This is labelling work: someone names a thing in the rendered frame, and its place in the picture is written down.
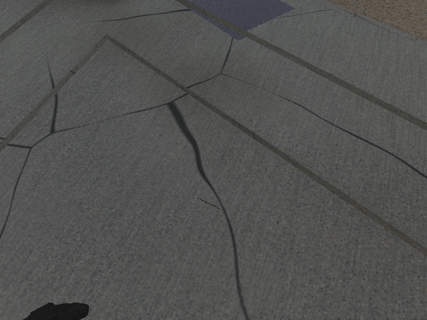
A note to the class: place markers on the left robot hand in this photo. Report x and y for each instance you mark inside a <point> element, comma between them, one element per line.
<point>64,311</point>

